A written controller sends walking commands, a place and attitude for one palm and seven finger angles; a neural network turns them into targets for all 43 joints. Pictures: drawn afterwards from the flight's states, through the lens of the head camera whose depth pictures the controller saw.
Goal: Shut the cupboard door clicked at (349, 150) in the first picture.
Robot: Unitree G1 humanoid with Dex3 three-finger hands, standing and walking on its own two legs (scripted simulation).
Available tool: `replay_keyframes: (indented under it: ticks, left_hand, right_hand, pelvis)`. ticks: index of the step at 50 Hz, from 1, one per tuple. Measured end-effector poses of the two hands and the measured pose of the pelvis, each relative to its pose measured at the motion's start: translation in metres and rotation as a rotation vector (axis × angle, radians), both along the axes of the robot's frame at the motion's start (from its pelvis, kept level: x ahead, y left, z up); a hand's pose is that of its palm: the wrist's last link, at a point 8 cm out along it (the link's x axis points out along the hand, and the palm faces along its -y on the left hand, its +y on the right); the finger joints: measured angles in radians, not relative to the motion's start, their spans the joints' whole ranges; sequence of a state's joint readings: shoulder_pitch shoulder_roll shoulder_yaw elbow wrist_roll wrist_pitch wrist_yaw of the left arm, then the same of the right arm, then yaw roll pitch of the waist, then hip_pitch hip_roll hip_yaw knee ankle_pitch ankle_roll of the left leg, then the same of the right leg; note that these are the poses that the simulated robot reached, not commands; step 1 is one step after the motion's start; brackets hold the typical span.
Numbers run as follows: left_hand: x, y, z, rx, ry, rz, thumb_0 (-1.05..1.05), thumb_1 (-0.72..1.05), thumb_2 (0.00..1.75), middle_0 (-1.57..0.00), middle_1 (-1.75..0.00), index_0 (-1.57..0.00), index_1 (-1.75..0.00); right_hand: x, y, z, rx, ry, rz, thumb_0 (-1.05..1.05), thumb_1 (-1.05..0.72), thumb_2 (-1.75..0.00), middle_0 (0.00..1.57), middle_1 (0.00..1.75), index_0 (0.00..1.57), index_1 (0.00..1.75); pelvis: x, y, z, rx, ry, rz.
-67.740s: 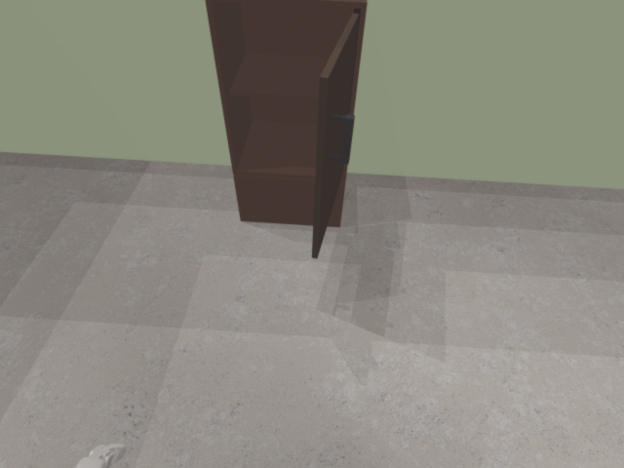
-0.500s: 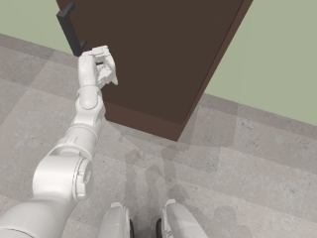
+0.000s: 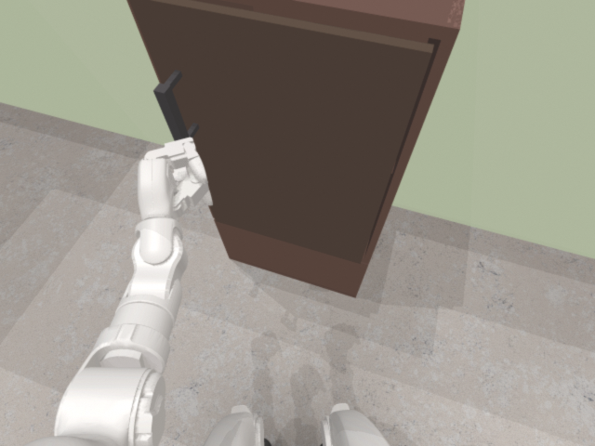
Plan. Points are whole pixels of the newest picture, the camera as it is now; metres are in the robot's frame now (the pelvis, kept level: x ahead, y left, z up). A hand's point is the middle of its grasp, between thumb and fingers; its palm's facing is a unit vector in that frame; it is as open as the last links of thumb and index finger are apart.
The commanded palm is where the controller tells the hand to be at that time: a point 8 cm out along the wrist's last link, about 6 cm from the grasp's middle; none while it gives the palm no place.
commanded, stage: draw the hand back to the body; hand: left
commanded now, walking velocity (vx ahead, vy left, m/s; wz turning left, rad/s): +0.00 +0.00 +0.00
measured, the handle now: (180, 112) +0.64 +0.17 +0.03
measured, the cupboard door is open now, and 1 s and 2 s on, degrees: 0 0 0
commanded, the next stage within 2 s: step back with the hand held close in 1.34 s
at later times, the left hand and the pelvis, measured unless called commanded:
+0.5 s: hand (75, 259) +0.30 +0.19 +0.16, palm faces +0.11 -0.97 -0.21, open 3.2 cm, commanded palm +0.27 +0.24 +0.17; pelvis +0.01 +0.02 +0.07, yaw +2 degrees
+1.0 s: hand out of the picture +0.20 +0.31 +0.25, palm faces +0.49 -0.76 -0.43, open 6.4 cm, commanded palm +0.15 +0.34 +0.26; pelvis +0.03 +0.03 +0.08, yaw +3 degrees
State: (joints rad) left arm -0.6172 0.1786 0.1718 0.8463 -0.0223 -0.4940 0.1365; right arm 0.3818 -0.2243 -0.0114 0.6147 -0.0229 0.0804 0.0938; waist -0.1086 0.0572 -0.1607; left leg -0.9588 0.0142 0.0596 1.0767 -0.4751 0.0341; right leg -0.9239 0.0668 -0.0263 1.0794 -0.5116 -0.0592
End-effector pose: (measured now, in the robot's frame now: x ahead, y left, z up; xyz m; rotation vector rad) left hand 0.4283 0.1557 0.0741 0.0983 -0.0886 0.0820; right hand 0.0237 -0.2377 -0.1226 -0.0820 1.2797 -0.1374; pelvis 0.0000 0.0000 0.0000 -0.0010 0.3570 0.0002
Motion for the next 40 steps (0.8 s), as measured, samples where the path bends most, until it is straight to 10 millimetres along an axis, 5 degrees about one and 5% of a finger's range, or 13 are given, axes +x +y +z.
replay_keyframes:
  ticks: [6, 15, 26, 33, 40]
  left_hand:
    - [-0.043, 0.024, 0.026, -0.07, 0.055, -0.008, 0.02, 0.9, 0.9, -1.3, -1.5, -1.3, -1.5]
    - [-0.092, 0.04, 0.052, -0.042, 0.011, -0.059, 0.02, 0.9, 0.9, -1.27, -1.46, -1.27, -1.46]
    - [-0.155, 0.092, 0.1, 0.118, 0.062, 0.056, 0.02, 0.9, 0.9, -1.04, -1.2, -1.04, -1.21]
    - [-0.191, 0.121, 0.127, 0.156, 0.047, 0.16, 0.02, 0.9, 0.9, -0.85, -1.0, -0.85, -1.0]
    - [-0.227, 0.148, 0.149, 0.227, 0.036, 0.264, 0.02, 0.9, 0.9, -0.66, -0.79, -0.66, -0.8]
  right_hand:
    - [0.022, -0.004, 0.033, -0.036, -0.086, 0.011, 0.0, -0.91, -0.89, 0.21, 0.3, 0.2, 0.29]
    - [0.097, -0.011, 0.08, -0.122, -0.361, 0.065, 0.01, -0.91, -0.9, 0.2, 0.3, 0.2, 0.29]
    - [0.175, 0.041, 0.128, -0.074, -0.558, 0.117, 0.01, -0.91, -0.9, 0.2, 0.3, 0.19, 0.29]
    - [0.197, 0.071, 0.139, -0.023, -0.614, 0.193, 0.01, -0.9, -0.9, 0.21, 0.3, 0.2, 0.29]
    - [0.197, 0.078, 0.136, -0.016, -0.601, 0.23, 0.01, -0.9, -0.89, 0.21, 0.3, 0.2, 0.3]
  pelvis:
    - [0.005, 0.002, 0.027, -0.009, -0.102, 0.016]
    - [0.003, 0.01, 0.043, -0.015, -0.202, 0.025]
    - [0.014, 0.022, 0.07, -0.009, -0.334, 0.032]
    - [0.022, 0.029, 0.079, -0.009, -0.38, 0.043]
    - [0.026, 0.032, 0.082, -0.007, -0.402, 0.049]
